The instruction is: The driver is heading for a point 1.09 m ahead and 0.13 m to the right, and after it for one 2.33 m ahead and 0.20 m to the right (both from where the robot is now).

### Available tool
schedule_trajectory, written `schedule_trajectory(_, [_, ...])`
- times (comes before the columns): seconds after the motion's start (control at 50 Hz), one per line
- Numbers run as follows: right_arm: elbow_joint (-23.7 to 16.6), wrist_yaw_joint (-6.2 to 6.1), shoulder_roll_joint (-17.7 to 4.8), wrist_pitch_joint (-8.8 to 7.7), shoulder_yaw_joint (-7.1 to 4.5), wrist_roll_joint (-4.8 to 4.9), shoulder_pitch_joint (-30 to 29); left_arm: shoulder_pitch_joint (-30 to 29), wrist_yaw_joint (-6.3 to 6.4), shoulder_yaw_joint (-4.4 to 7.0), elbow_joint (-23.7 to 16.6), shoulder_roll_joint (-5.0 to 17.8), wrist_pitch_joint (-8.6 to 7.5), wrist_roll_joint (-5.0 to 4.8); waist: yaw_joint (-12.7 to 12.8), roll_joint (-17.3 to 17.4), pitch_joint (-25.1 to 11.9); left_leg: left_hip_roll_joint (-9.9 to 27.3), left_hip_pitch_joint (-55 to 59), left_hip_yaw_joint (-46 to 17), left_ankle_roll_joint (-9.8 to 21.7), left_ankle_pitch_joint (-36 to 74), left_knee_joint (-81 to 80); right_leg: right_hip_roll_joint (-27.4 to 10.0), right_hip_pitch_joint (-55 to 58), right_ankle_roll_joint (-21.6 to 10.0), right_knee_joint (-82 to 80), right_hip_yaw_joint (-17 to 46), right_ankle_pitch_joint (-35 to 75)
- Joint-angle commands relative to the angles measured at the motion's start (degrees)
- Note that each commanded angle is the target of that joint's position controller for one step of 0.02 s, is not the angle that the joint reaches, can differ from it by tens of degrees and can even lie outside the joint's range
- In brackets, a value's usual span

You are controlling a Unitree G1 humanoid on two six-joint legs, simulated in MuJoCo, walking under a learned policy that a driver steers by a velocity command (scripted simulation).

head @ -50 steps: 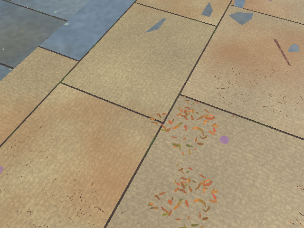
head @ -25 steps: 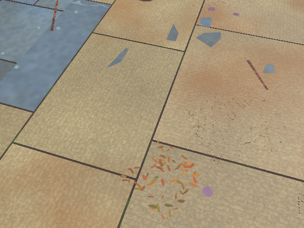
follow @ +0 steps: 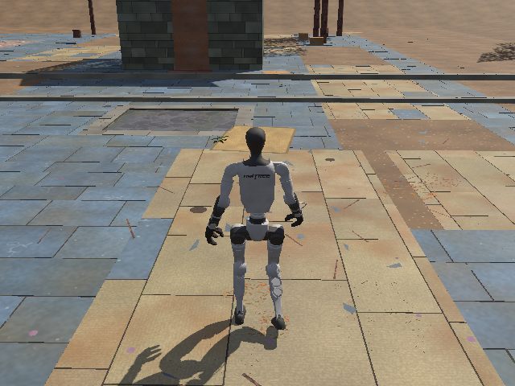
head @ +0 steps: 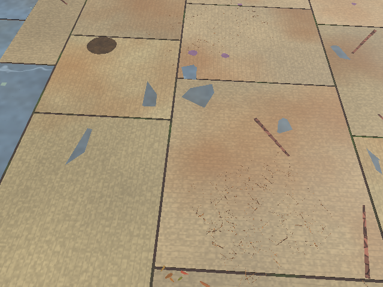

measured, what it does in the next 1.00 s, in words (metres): walks ahead, turning right: right foot, then left foot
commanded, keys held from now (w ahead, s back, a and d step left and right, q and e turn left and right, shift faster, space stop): w+e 0.26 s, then w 0.74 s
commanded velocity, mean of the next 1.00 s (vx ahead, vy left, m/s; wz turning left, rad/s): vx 0.50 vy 0.00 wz -0.29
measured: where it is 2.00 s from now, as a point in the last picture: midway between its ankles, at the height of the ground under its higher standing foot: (260, 159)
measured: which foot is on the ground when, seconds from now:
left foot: down 0.00-0.42, up 0.44-0.90, down 0.92-1.00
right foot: up 0.00-0.40, down 0.42-0.94, up 0.96-1.00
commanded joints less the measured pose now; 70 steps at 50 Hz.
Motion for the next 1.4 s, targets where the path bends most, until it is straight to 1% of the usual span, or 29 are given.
schedule_trajectory(0.02, [-0.7,-0.47,-6.1,0.58,-1.84,-0.34,6.4,-4.7,-0.29,1.94,-6.7,6.7,-0.67,0.44,-4.3,7.8,-0.3,17.2,19.7,-20.1,8.7,-4.8,-16.1,-7.8,-22.9,0.9,5.7,0.4,6.4])
schedule_trajectory(0.1, [0.8,-0.43,-7.2,-0.16,-2.37,0.01,5.8,-5.3,-0.89,1.36,-8.2,3.0,0.45,0.1,-2.7,8.3,1.0,16.2,15.2,-9.7,10.0,5.2,-20.6,-9.7,-21.1,1.9,0.3,-1.4,11.0])
schedule_trajectory(0.24, [3.7,-0.97,-10.4,0.84,-3.27,0.4,7.5,-14.9,-2.72,0.34,-10.7,1.0,-0.3,0.37,-5.6,5.6,2.7,15.2,18.9,3.8,8.2,13.8,-21.2,-8.8,-18.9,1.6,-20.3,-5.7,27.7])
schedule_trajectory(0.32, [6.1,-0.62,-12.1,1.93,-3.73,1.75,11.2,-19.6,-3.71,0.18,-13.1,0.9,-0.53,0.2,-6.3,5.5,4.6,17.6,23.9,5.6,7.5,19.0,-19.4,-6.9,-16.5,-1.2,-27.4,-8.1,22.7])
schedule_trajectory(0.36, [6.7,-0.65,-13.7,2.47,-4.13,2.36,11.1,-17.5,-3.75,1.05,-13.3,2.6,-0.56,0.68,-3.8,7.0,2.6,18.1,26.4,7.0,6.9,36.1,-13.6,-3.8,-10.6,-3.6,-29.6,-10.4,17.0])
schedule_trajectory(0.4, [7.1,-1.02,-13.3,2.99,-3.6,2.41,10.7,-3.3,-2.99,3.71,-9.4,7.1,-0.31,0.85,4.6,6.5,-5.6,15.3,21.6,10.7,4.3,46.3,4.3,0.5,11.2,-6.8,-35.0,-12.3,21.2])
schedule_trajectory(0.42, [5.9,-1.15,-10.2,2.61,-2.19,0.67,11.4,6.0,-1.86,5.2,-7.5,11.7,0.22,0.9,8.0,0.5,-12.3,12.8,7.2,11.2,1.9,26.4,21.9,-8.4,29.8,-9.9,-32.7,0.1,25.2])
schedule_trajectory(0.44, [3.9,-0.13,-3.2,1.26,0.36,-0.26,18.4,4.5,-1.74,5.34,-7.6,17.2,-0.24,0.72,0.8,-13.2,-20.1,2.1,-14.5,5.3,-1.3,-23.6,41.9,-23.6,45.4,-20.8,-38.9,31.7,16.5])
schedule_trajectory(0.46, [4.8,0.46,-9.2,-0.08,-0.98,1.99,12.4,6.5,-2.0,3.94,-8.0,11.5,-0.69,0.75,5.8,-5.4,-23.0,2.9,-19.3,-4.4,-0.8,-23.9,47.4,-24.6,44.6,-20.3,-44.6,35.9,11.4])
schedule_trajectory(0.48, [2.6,0.6,-10.7,-0.61,-1.49,3.61,6.4,3.7,-2.18,3.17,-7.2,9.7,-1.29,1.07,5.8,-4.6,-13.3,5.1,-23.4,-3.5,0.0,-19.3,47.4,-22.3,37.6,-17.6,-45.4,26.1,16.0])
schedule_trajectory(0.5, [2.4,0.17,-9.7,-0.83,-1.15,2.82,4.8,0.0,-2.13,2.61,-7.1,8.2,-1.59,0.86,3.4,-1.2,-8.4,7.6,-22.1,-3.1,0.3,-13.9,43.0,-19.7,29.2,-15.5,-45.8,19.1,21.1])
schedule_trajectory(0.52, [2.9,-0.13,-9.7,-0.61,-1.37,1.5,4.5,-3.4,-2.16,1.97,-7.3,6.2,-1.73,1.17,1.3,-0.8,-5.1,9.1,-19.1,-2.9,0.0,-11.0,39.3,-17.7,21.9,-14.4,-47.1,14.1,26.5])
schedule_trajectory(0.54, [3.4,-0.02,-9.5,0.06,-1.52,1.3,6.4,-5.2,-2.14,1.45,-7.6,4.7,-1.97,1.8,-0.9,-1.7,-4.2,10.1,-15.1,-3.5,-0.2,-8.8,37.6,-16.3,17.0,-14.1,-49.0,11.1,29.2])
schedule_trajectory(0.62, [3.7,-0.17,-6.2,2.17,-0.92,0.6,6.5,-5.6,-1.72,1.8,-6.0,5.9,-3.36,1.53,-3.0,-0.6,-1.3,10.5,-13.9,-2.8,-2.6,-2.7,29.6,-15.6,10.3,-15.0,-54.8,5.2,32.2])
schedule_trajectory(0.72, [1.6,0.65,-4.2,1.58,0.07,0.67,-2.9,-2.6,-0.7,1.97,-3.3,7.0,-3.04,1.23,0.3,-0.7,2.0,8.3,-13.4,-1.3,-2.9,14.6,10.3,-12.4,10.5,-11.6,-56.2,-1.9,29.5])
schedule_trajectory(0.82, [-0.9,2.07,-5.1,0.99,0.1,1.3,-9.4,2.2,-0.56,2.47,0.2,8.4,-2.33,0.46,2.4,-1.2,4.1,6.1,-13.7,-1.3,-0.6,14.8,1.1,-16.0,18.0,-10.4,-53.6,-0.7,26.9])
schedule_trajectory(0.88, [-0.8,2.57,-6.7,0.72,-0.49,1.09,-7.0,1.9,-0.12,2.84,1.4,9.2,-1.5,0.34,0.3,-2.6,2.6,4.6,-10.2,-0.5,1.8,8.0,-1.2,-17.6,23.1,-8.5,-48.7,-0.1,35.6])
schedule_trajectory(0.92, [2.6,1.97,-10.2,0.68,-2.44,0.73,5.0,0.7,0.18,2.31,1.3,8.3,-0.85,0.7,-6.0,-2.0,-5.3,1.6,7.6,2.5,4.7,7.9,-2.2,-13.3,20.9,-5.9,-33.7,-3.6,50.1])
schedule_trajectory(0.94, [4.2,1.45,-14.2,0.82,-3.5,0.19,14.6,1.9,0.46,1.0,0.2,5.5,-0.76,1.9,-9.1,3.8,-14.0,11.0,24.5,-8.0,8.3,10.8,0.1,-9.7,10.6,-3.7,-16.4,-6.3,36.5])
schedule_trajectory(0.96, [5.7,1.76,-18.4,1.09,-4.44,0.33,17.7,10.4,-0.23,-0.85,-0.4,-1.2,-1.99,1.48,-4.9,20.1,-21.2,23.3,44.1,-36.5,18.3,-3.4,-6.4,1.1,-13.2,0.5,4.1,-5.8,-1.9])
schedule_trajectory(0.98, [5.3,1.85,-12.5,1.09,-2.98,1.45,18.0,6.2,-0.47,0.13,0.4,4.4,-3.01,0.55,-8.2,14.5,-20.6,22.5,44.2,-42.6,16.8,-14.7,-12.6,-0.8,-20.1,0.0,10.0,1.4,-7.0])
schedule_trajectory(1.0, [4.7,1.59,-10.4,1.04,-2.24,1.25,13.9,-0.2,-0.69,0.99,-1.6,7.4,-3.58,-0.72,-8.1,11.1,-11.8,20.9,37.1,-34.1,14.1,-14.8,-13.6,-3.9,-23.9,-0.7,10.6,0.1,-2.2])
schedule_trajectory(1.02, [4.0,1.42,-9.5,1.18,-1.87,0.65,9.9,-3.8,-0.4,0.75,-2.5,6.9,-3.8,-0.44,-6.6,6.2,-7.0,18.9,29.0,-27.9,12.7,-9.4,-14.5,-6.8,-22.6,-1.0,8.1,-1.8,2.9])
schedule_trajectory(1.04, [3.7,1.41,-8.3,1.19,-1.49,0.13,7.3,-5.3,-0.25,0.92,-2.8,6.6,-3.77,0.53,-5.1,5.4,-3.5,17.3,22.1,-23.6,12.8,-3.4,-15.8,-8.5,-20.8,-0.7,4.7,-2.2,6.0])
schedule_trajectory(1.06, [3.5,1.38,-7.0,0.94,-1.03,-0.47,6.0,-4.0,-0.26,1.11,-2.6,6.0,-3.34,0.8,-3.1,6.9,-2.9,15.8,17.9,-20.5,12.4,1.0,-17.2,-10.0,-16.9,-0.7,2.5,-1.7,8.3])
schedule_trajectory(1.12, [4.3,1.28,-7.4,0.31,-1.17,0.21,5.8,-2.1,-0.15,0.69,-1.7,3.4,-1.94,0.97,-1.2,7.1,-1.8,14.5,13.0,-14.6,13.5,6.8,-20.9,-10.8,-14.4,0.7,-2.7,-2.8,10.4])
schedule_trajectory(1.28, [7.5,-0.09,-10.4,1.31,-1.95,1.18,11.0,-16.4,-1.1,-0.47,-4.9,0.9,-2.7,1.02,-5.6,5.3,2.4,11.7,14.9,-4.3,10.9,10.4,-23.3,-8.9,-14.6,2.6,-27.8,-6.1,31.2])
schedule_trajectory(1.34, [9.2,-0.14,-10.9,2.17,-2.13,1.49,13.7,-20.6,-1.96,-0.5,-6.3,1.2,-3.12,0.58,-6.9,5.6,3.6,13.8,19.5,-4.9,10.7,10.1,-21.4,-7.9,-15.1,1.8,-32.2,-6.2,30.3])
schedule_trajectory(1.4, [10.1,-0.53,-11.7,3.12,-2.63,1.8,13.7,-20.7,-2.77,-0.13,-6.9,2.6,-3.55,0.61,-5.5,6.6,3.5,16.3,24.5,-5.9,9.4,14.7,-17.7,-7.1,-13.9,-0.5,-35.1,-6.1,24.5])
